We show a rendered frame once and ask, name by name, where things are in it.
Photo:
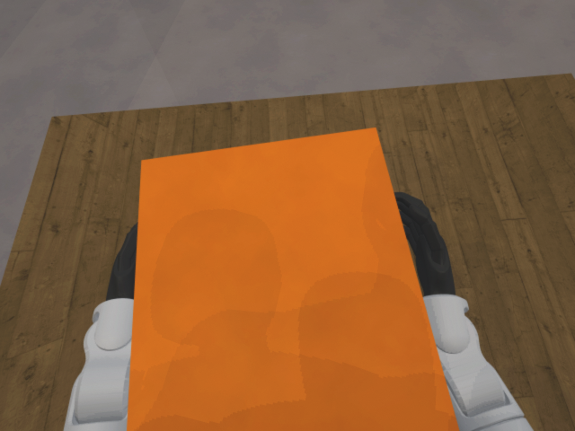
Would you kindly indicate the left robot hand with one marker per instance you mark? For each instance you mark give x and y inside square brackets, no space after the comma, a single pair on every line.
[122,281]

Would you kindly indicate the pedestal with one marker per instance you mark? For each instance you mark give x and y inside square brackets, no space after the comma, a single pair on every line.
[493,161]

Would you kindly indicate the right robot forearm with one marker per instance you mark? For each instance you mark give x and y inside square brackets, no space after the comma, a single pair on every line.
[481,400]

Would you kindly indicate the carton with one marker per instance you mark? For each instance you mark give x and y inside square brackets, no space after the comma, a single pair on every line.
[275,291]

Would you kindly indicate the right robot hand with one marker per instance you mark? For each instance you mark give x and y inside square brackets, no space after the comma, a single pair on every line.
[432,259]

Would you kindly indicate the left robot forearm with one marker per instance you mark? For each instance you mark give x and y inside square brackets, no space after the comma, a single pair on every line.
[99,398]

